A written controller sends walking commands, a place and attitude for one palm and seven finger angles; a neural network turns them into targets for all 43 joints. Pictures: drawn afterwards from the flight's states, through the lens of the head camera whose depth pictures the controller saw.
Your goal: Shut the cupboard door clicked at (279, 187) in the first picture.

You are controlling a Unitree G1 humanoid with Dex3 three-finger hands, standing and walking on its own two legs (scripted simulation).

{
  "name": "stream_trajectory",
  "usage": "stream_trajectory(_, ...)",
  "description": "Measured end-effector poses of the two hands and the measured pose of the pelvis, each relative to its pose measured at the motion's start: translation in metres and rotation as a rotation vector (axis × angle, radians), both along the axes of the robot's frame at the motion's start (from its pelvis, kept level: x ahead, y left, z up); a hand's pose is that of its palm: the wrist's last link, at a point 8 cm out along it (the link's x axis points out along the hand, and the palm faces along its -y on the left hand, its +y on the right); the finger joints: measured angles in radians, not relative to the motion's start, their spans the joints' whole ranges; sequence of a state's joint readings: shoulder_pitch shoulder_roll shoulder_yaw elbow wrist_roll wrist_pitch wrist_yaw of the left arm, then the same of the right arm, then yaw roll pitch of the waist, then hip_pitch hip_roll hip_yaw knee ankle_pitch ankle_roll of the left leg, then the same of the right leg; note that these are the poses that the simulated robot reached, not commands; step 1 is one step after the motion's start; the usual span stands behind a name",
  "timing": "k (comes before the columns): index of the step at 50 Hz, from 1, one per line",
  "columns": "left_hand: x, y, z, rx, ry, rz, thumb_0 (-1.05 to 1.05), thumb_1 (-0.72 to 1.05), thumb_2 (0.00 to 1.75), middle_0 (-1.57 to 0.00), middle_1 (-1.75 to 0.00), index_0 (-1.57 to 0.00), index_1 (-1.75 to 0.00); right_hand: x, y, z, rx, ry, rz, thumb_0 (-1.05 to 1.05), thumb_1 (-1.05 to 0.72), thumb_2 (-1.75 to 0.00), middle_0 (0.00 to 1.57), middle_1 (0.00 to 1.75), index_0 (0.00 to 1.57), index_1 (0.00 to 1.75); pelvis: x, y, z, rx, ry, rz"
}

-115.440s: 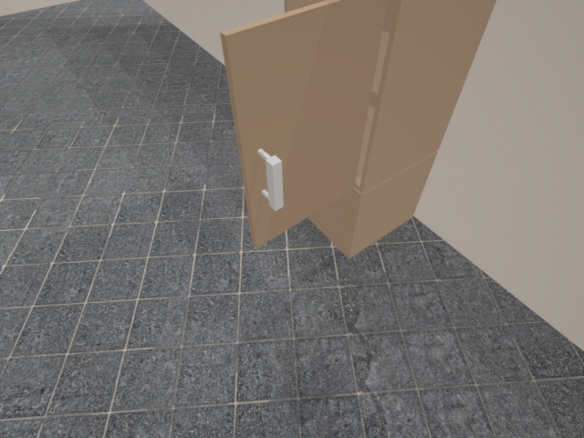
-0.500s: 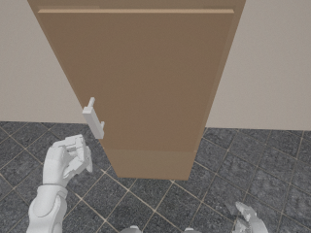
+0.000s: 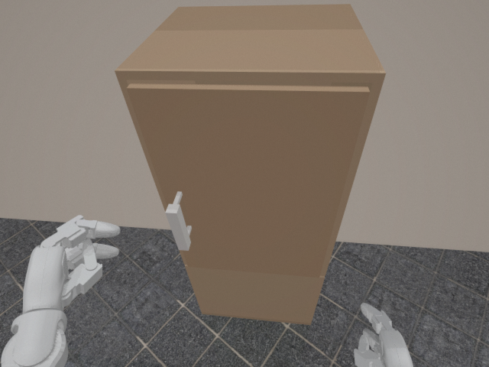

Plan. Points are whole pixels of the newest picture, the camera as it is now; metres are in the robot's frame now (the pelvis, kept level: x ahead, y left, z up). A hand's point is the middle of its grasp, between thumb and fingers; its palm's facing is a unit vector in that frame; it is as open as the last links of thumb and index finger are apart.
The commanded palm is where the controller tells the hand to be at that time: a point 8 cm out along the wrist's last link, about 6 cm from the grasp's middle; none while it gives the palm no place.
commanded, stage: draw the hand back to the body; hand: left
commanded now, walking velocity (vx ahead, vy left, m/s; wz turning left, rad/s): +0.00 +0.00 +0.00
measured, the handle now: (181, 221) +0.45 +0.21 -0.07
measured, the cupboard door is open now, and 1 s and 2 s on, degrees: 0 0 0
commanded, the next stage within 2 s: step back with the hand held close in 0.64 s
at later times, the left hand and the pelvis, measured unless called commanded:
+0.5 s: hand (45, 266) +0.19 +0.27 +0.16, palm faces +0.47 -0.79 -0.39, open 7.3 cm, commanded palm +0.14 +0.30 +0.18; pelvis +0.00 +0.00 +0.01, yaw +0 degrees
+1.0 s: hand (47, 265) +0.19 +0.27 +0.16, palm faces +0.40 -0.79 -0.47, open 7.4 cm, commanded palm +0.13 +0.31 +0.18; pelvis -0.01 +0.01 +0.01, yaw +0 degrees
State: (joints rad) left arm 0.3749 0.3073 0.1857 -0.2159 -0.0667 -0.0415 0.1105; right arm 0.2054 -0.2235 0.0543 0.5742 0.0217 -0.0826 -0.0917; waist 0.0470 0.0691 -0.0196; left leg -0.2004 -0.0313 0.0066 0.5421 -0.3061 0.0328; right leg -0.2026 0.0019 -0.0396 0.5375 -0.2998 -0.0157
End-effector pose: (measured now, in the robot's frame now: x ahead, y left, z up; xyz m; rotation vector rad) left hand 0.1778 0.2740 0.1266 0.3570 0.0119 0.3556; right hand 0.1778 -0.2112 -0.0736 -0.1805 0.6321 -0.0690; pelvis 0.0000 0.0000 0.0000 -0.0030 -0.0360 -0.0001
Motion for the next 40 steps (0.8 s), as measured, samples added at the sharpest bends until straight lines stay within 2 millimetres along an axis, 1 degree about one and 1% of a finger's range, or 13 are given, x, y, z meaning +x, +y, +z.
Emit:
stream_trajectory(7,-0.014,0.016,0.03,0.068,-0.057,0.043,0.01,0.89,0.9,-0.6,-0.73,-0.6,-0.74,0.005,0.007,0.002,0.013,-0.005,0.028,0.01,-0.9,-0.9,0.2,0.3,0.21,0.3,0.004,0.003,0.004,-0.001,-0.021,-0.002)
stream_trajectory(16,-0.032,0.031,0.069,0.172,-0.158,0.09,0.01,0.89,0.9,-0.36,-0.47,-0.36,-0.47,0.001,0.003,-0.001,0.013,0.01,0.026,0.01,-0.9,-0.9,0.2,0.3,0.21,0.3,0.004,0.004,0.006,-0.001,-0.034,-0.004)
stream_trajectory(19,-0.035,0.032,0.069,0.17,-0.163,0.103,0.01,0.89,0.9,-0.3,-0.4,-0.3,-0.41,-0.002,0.0,-0.002,0.014,0.018,0.02,0.01,-0.91,-0.9,0.2,0.3,0.21,0.3,0.002,0.004,0.007,0.0,-0.036,-0.004)
stream_trajectory(24,-0.035,0.028,0.055,0.125,-0.131,0.099,0.01,0.89,0.9,-0.24,-0.34,-0.24,-0.34,-0.009,-0.006,-0.002,0.001,0.032,0.005,0.01,-0.91,-0.9,0.2,0.3,0.21,0.3,-0.002,0.002,0.007,0.001,-0.04,-0.005)
stream_trajectory(27,-0.035,0.024,0.052,0.113,-0.125,0.087,0.01,0.89,0.9,-0.23,-0.32,-0.23,-0.32,-0.012,-0.01,-0.001,-0.008,0.029,-0.003,0.01,-0.91,-0.9,0.2,0.3,0.21,0.3,-0.003,0.0,0.007,0.001,-0.044,-0.006)
stream_trajectory(35,-0.036,0.019,0.06,0.137,-0.157,0.07,0.01,0.89,0.9,-0.21,-0.3,-0.21,-0.31,-0.016,-0.014,0.001,-0.005,0.01,-0.017,0.01,-0.91,-0.9,0.2,0.3,0.21,0.3,-0.006,-0.003,0.007,0.0,-0.053,-0.011)
stream_trajectory(40,-0.037,0.019,0.061,0.147,-0.154,0.071,0.01,0.89,0.9,-0.21,-0.3,-0.21,-0.3,-0.017,-0.015,0.0,0.002,0.016,-0.017,0.01,-0.91,-0.9,0.2,0.3,0.21,0.3,-0.008,-0.005,0.007,-0.002,-0.046,-0.01)
